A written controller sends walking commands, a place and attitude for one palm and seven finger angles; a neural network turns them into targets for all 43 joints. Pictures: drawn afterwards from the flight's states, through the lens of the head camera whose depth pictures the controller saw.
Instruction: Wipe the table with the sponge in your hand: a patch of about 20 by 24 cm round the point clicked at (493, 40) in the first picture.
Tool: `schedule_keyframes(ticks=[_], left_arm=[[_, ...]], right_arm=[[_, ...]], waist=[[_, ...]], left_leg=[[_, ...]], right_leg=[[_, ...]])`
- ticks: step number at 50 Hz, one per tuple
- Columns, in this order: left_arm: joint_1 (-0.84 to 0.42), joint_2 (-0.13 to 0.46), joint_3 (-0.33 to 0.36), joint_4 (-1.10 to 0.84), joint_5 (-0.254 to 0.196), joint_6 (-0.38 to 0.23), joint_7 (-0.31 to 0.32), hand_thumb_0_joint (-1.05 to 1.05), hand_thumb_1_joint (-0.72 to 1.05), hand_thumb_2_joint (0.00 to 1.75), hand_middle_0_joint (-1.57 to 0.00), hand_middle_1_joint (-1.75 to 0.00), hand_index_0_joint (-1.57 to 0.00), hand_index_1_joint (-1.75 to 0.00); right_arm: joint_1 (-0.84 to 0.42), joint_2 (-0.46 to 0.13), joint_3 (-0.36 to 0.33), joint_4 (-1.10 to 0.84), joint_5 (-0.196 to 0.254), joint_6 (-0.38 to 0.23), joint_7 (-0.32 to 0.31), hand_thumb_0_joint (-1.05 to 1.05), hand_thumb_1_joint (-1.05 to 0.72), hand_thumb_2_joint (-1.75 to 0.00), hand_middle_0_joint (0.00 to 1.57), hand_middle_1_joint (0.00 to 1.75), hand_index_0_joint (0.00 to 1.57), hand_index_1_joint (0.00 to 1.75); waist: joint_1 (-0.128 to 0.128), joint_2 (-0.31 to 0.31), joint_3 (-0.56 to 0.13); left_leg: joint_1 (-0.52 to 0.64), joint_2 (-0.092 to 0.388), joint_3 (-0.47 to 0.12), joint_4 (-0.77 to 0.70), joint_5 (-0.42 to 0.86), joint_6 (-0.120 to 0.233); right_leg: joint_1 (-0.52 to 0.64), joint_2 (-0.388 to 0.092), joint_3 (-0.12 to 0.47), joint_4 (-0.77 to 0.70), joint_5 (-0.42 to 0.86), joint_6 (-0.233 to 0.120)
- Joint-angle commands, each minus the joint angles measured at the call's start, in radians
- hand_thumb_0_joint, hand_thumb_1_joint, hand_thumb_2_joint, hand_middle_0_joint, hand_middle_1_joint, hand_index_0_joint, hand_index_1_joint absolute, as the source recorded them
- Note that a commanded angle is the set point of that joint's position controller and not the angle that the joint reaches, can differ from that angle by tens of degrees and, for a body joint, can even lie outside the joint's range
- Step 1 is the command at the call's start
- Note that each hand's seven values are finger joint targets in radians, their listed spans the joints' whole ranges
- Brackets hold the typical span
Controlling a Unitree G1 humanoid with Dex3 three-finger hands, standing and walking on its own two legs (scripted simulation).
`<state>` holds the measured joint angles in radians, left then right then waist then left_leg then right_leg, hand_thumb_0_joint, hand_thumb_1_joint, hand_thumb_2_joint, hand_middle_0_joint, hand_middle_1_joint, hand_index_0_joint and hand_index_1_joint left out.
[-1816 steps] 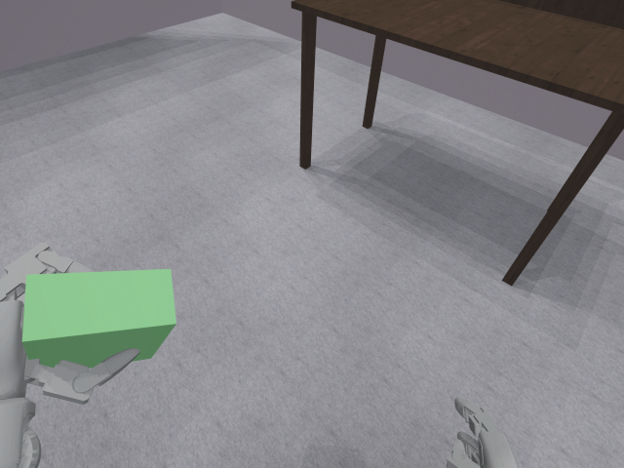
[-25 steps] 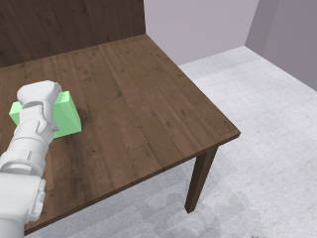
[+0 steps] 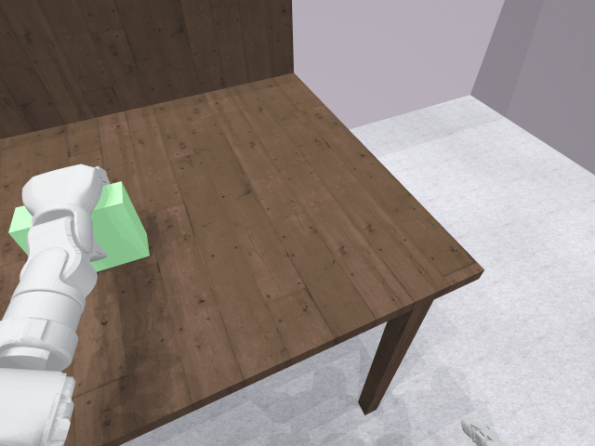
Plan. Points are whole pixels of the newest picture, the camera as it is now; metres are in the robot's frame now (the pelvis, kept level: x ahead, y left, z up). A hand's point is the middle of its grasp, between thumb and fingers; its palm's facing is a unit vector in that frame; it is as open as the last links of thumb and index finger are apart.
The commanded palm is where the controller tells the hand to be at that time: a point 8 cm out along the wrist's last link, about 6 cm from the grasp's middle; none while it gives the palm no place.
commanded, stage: slide back across to the first lane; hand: left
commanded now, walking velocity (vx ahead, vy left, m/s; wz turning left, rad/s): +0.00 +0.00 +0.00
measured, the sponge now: (92, 241) +0.37 +0.33 +0.07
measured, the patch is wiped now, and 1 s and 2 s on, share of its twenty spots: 0.95 0.95 0.95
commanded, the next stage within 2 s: wipe back along the first lane in 0.22 s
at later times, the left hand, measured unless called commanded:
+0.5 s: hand (60, 234) +0.35 +0.35 +0.11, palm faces -0.07 -0.03 -1.00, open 9.8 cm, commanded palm +0.32 +0.34 +0.16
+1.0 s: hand (64, 260) +0.31 +0.33 +0.10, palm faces -0.01 -0.02 -1.00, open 9.8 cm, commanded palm +0.27 +0.31 +0.14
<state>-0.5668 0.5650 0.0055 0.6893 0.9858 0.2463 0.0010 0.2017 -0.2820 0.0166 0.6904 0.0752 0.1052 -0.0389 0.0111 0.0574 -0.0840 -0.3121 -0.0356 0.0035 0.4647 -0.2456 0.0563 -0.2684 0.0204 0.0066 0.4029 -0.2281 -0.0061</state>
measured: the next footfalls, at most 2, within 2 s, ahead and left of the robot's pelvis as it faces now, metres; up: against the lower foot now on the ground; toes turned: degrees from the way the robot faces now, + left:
none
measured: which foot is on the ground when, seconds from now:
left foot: down 0.00-1.00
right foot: down 0.00-1.00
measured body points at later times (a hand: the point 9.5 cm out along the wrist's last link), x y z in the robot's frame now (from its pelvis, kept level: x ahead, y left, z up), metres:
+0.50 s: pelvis +0.01 +0.00 +0.00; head +0.03 -0.02 +0.45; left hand +0.35 +0.35 +0.16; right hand +0.18 -0.24 -0.11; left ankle -0.01 +0.08 -0.74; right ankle -0.02 -0.12 -0.74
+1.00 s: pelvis +0.01 -0.01 +0.00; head +0.01 -0.04 +0.45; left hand +0.31 +0.32 +0.16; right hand +0.21 -0.24 -0.10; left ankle -0.01 +0.08 -0.74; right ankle -0.02 -0.12 -0.74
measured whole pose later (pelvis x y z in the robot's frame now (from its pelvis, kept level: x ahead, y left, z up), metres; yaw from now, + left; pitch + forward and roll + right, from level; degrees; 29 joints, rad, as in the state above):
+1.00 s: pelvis +0.01 -0.01 +0.00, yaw +1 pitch +3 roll -1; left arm -0.24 0.57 0.02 0.31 0.94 0.30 -0.03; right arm 0.12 -0.29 0.03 0.65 0.07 0.12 -0.03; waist 0.06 0.09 -0.07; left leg -0.26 -0.03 -0.02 0.48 -0.27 0.04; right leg -0.21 0.03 -0.02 0.42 -0.26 -0.02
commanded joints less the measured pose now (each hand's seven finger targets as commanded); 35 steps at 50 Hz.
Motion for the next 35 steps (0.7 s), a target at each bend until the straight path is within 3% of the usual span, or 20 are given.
schedule_keyframes(ticks=[1,5,6,11,12,14,16,19,21,24,27,30,33,34,35], left_arm=[[-0.305,0.311,0.06,-0.218,0.039,0.021,-0.007,0.0,0.1,1.3,-1.2,-1.6,-1.2,-1.6],[-0.297,0.285,0.043,-0.274,0.038,0.01,-0.026,0.0,0.1,1.3,-1.2,-1.6,-1.2,-1.6],[-0.301,0.282,0.04,-0.281,0.039,0.01,-0.029,0.0,0.1,1.3,-1.2,-1.6,-1.2,-1.6],[-0.313,0.322,0.07,-0.269,0.038,-0.003,-0.042,0.0,0.1,1.3,-1.2,-1.6,-1.2,-1.6],[-0.311,0.355,0.096,-0.253,0.041,-0.006,-0.043,0.0,0.1,1.3,-1.2,-1.6,-1.2,-1.6],[-0.322,0.39,0.126,-0.267,0.045,-0.023,-0.045,0.0,0.1,1.3,-1.2,-1.6,-1.2,-1.6],[-0.321,0.354,0.091,-0.248,0.049,-0.03,-0.049,0.0,0.1,1.3,-1.2,-1.6,-1.2,-1.6],[-0.221,0.343,0.116,-0.267,0.03,-0.047,-0.056,0.0,0.1,1.3,-1.2,-1.6,-1.2,-1.6],[-0.178,0.303,0.089,-0.28,0.022,-0.05,-0.056,0.0,0.1,1.3,-1.2,-1.6,-1.2,-1.6],[-0.134,0.306,0.106,-0.316,0.003,-0.048,-0.054,0.0,0.1,1.3,-1.2,-1.6,-1.2,-1.6],[-0.068,0.302,0.111,-0.33,-0.003,-0.033,-0.05,0.0,0.1,1.3,-1.2,-1.6,-1.2,-1.6],[-0.036,0.257,0.075,-0.373,-0.008,-0.017,-0.051,0.0,0.1,1.3,-1.2,-1.6,-1.2,-1.6],[0.015,0.223,0.055,-0.42,-0.019,-0.002,-0.051,0.0,0.1,1.3,-1.2,-1.6,-1.2,-1.6],[0.035,0.248,0.089,-0.445,-0.028,-0.002,-0.05,0.0,0.1,1.3,-1.2,-1.6,-1.2,-1.6],[0.074,0.214,0.06,-0.42,-0.033,0.01,-0.05,0.0,0.1,1.3,-1.2,-1.6,-1.2,-1.6]], right_arm=[[-0.104,-0.147,-0.052,-0.144,-0.001,-0.039,-0.011,0.0,-0.9,-0.9,0.2,0.3,0.2,0.3],[-0.105,-0.143,-0.052,-0.146,-0.004,-0.041,-0.012,0.0,-0.9,-0.9,0.2,0.3,0.2,0.3],[-0.106,-0.142,-0.052,-0.147,-0.005,-0.041,-0.012,0.0,-0.9,-0.9,0.2,0.3,0.2,0.3],[-0.106,-0.147,-0.047,-0.138,-0.009,-0.038,-0.021,0.0,-0.9,-0.9,0.2,0.3,0.2,0.3],[-0.105,-0.149,-0.047,-0.135,-0.01,-0.034,-0.022,0.0,-0.9,-0.9,0.2,0.3,0.2,0.3],[-0.113,-0.15,-0.041,-0.14,-0.011,-0.034,-0.025,0.0,-0.9,-0.9,0.2,0.3,0.2,0.3],[-0.104,-0.147,-0.043,-0.136,-0.011,-0.033,-0.024,0.0,-0.9,-0.9,0.2,0.3,0.2,0.3],[-0.107,-0.147,-0.046,-0.153,-0.012,-0.035,-0.018,0.0,-0.9,-0.9,0.2,0.3,0.2,0.3],[-0.101,-0.148,-0.049,-0.154,-0.012,-0.032,-0.013,0.0,-0.9,-0.9,0.2,0.3,0.2,0.3],[-0.121,-0.15,-0.047,-0.165,-0.011,-0.029,-0.01,0.0,-0.9,-0.9,0.2,0.3,0.2,0.3],[-0.117,-0.155,-0.053,-0.16,-0.011,-0.025,-0.005,0.0,-0.9,-0.9,0.2,0.3,0.2,0.3],[-0.132,-0.15,-0.053,-0.168,-0.008,-0.029,-0.003,0.0,-0.9,-0.9,0.2,0.3,0.2,0.3],[-0.15,-0.145,-0.053,-0.173,-0.006,-0.028,0.002,0.0,-0.9,-0.9,0.2,0.3,0.2,0.3],[-0.163,-0.144,-0.05,-0.179,-0.004,-0.033,0.002,0.0,-0.9,-0.9,0.2,0.3,0.2,0.3],[-0.154,-0.144,-0.05,-0.18,-0.007,-0.031,0.002,0.0,-0.9,-0.9,0.2,0.3,0.2,0.3]], waist=[[0.026,0.027,-0.246],[0.022,0.063,-0.255],[0.021,0.045,-0.252],[0.019,0.022,-0.26],[0.023,0.014,-0.255],[0.034,0.044,-0.27],[0.021,0.034,-0.246],[0.039,0.034,-0.281],[0.031,0.016,-0.27],[0.04,0.013,-0.262],[0.04,-0.016,-0.253],[0.041,0.012,-0.232],[0.04,-0.002,-0.215],[0.052,0.009,-0.225],[0.048,-0.012,-0.203]], left_leg=[[0.181,0.023,-0.065,-0.035,0.399,-0.008],[0.231,0.03,-0.084,-0.025,0.474,-0.018],[0.23,0.03,-0.083,-0.022,0.467,-0.017],[0.222,0.022,-0.073,-0.019,0.466,-0.014],[0.211,0.021,-0.072,-0.022,0.452,-0.013],[0.208,0.021,-0.078,-0.03,0.48,-0.02],[0.206,0.019,-0.069,-0.024,0.456,-0.014],[0.216,0.02,-0.073,-0.018,0.508,-0.013],[0.214,0.022,-0.069,-0.009,0.512,-0.011],[0.196,0.02,-0.068,-0.015,0.483,-0.005],[0.182,0.017,-0.063,-0.01,0.458,0.0],[0.187,0.016,-0.065,-0.011,0.438,0.003],[0.178,0.016,-0.065,-0.013,0.401,0.003],[0.177,0.018,-0.072,-0.018,0.414,0.003],[0.167,0.014,-0.065,-0.016,0.388,0.006]], right_leg=[[0.083,0.023,-0.03,-0.019,0.258,-0.077],[0.062,0.023,-0.036,-0.018,0.264,-0.083],[0.061,0.023,-0.036,-0.02,0.265,-0.082],[0.09,0.018,-0.033,-0.024,0.304,-0.084],[0.097,0.018,-0.032,-0.027,0.302,-0.084],[0.112,0.017,-0.031,-0.022,0.306,-0.091],[0.096,0.015,-0.033,-0.028,0.303,-0.085],[0.125,0.014,-0.027,-0.024,0.344,-0.088],[0.116,0.014,-0.032,-0.02,0.354,-0.079],[0.13,0.014,-0.027,-0.019,0.349,-0.082],[0.136,0.013,-0.03,-0.015,0.355,-0.075],[0.122,0.017,-0.03,-0.015,0.324,-0.078],[0.117,0.015,-0.029,-0.016,0.305,-0.074],[0.132,0.016,-0.025,-0.011,0.306,-0.079],[0.129,0.018,-0.032,-0.012,0.297,-0.076]])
